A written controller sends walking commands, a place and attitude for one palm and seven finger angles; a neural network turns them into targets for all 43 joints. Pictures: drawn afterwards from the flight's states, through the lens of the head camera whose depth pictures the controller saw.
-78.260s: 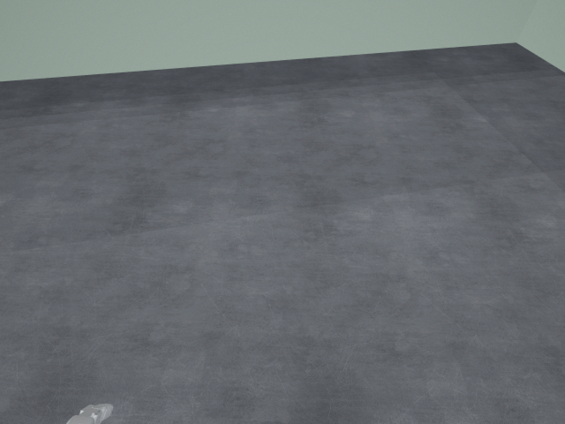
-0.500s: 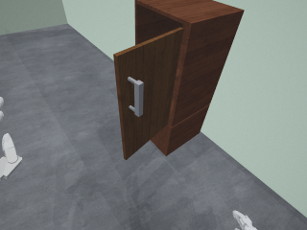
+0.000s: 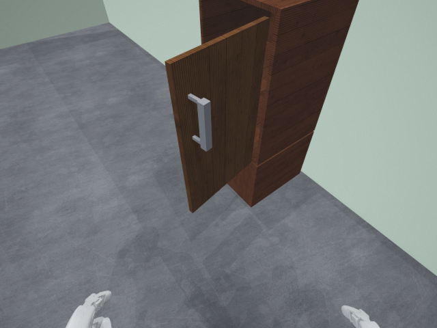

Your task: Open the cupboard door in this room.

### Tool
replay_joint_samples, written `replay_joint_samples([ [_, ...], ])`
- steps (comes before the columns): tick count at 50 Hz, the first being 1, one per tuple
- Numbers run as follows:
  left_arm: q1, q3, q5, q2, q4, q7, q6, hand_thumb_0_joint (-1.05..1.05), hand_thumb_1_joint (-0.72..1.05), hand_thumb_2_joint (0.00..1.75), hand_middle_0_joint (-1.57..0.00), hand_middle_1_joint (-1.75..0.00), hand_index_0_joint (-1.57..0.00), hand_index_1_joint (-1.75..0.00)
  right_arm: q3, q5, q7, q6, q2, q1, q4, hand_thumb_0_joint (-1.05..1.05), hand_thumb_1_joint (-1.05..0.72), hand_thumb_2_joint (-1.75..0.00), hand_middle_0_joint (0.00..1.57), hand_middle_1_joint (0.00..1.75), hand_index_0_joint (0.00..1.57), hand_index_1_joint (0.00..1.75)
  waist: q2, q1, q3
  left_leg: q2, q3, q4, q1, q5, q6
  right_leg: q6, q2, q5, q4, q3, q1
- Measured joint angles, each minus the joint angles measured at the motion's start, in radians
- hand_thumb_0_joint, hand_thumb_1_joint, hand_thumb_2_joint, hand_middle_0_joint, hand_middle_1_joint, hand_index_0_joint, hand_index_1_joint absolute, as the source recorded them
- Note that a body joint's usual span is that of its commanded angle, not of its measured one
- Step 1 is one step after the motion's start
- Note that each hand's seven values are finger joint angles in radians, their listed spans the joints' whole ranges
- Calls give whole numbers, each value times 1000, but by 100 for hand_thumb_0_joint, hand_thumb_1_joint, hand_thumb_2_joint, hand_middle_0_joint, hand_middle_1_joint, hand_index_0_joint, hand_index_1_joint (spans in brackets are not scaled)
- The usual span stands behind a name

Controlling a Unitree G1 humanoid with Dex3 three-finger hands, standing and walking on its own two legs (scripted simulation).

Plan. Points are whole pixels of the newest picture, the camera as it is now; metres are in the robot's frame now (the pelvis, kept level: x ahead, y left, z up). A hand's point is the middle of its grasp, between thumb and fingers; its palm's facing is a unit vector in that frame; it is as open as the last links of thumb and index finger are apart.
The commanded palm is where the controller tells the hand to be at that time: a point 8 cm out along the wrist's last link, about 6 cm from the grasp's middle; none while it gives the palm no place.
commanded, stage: let the arm hang, fingers relaxed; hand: left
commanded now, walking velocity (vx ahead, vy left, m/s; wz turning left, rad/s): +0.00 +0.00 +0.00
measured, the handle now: (199, 122) +0.59 +0.07 +0.04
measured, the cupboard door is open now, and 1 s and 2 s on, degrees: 100 100 100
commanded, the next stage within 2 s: look to check the result in 0.88 s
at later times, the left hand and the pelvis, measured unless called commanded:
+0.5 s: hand out of the picture -0.02 +0.21 -0.15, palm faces +0.04 -0.95 -0.30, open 7.3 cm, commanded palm none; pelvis +0.01 -0.01 +0.02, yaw +1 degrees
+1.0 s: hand out of the picture +0.09 +0.19 -0.14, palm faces +0.00 -0.96 -0.27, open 7.3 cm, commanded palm none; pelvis +0.02 -0.02 +0.02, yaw +0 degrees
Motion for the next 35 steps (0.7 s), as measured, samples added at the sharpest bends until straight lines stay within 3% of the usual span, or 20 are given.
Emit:
replay_joint_samples([
  [2,24,-46,-2,-44,130,-13,5,1,91,90,-19,-30,-20,-30,0,3,4,18,7,14,38,1,-90,-90,20,29,20,30,2,-8,11,16,-20,-17,13,1,-8,-9,17,12,-53,-17,31],
  [5,58,-66,-8,-83,271,-7,0,1,93,90,-20,-30,-20,-30,0,6,2,30,25,50,108,1,-91,-90,20,29,20,30,-10,0,34,38,-42,-40,27,28,-17,-19,40,41,-124,-36,71],
  [13,109,-41,-22,-64,465,-1,-27,1,93,90,-20,-30,-21,-30,4,12,-17,43,77,124,263,1,-91,-90,20,29,20,30,-16,45,62,40,-56,-140,75,68,-20,-21,40,96,-237,-44,125],
  [23,77,-26,-22,-28,502,17,-43,0,91,90,-20,-30,-20,-30,-3,14,-18,35,99,85,287,1,-90,-90,20,29,20,30,34,36,52,38,-52,-176,109,82,-22,-23,36,101,-253,-39,148],
  [35,-46,-27,-19,-34,448,17,-64,0,91,90,-20,-30,-20,-30,-9,8,-11,23,61,21,278,1,-91,-90,20,29,20,30,41,24,16,44,-47,-188,137,77,-30,-29,41,96,-261,-33,172],
])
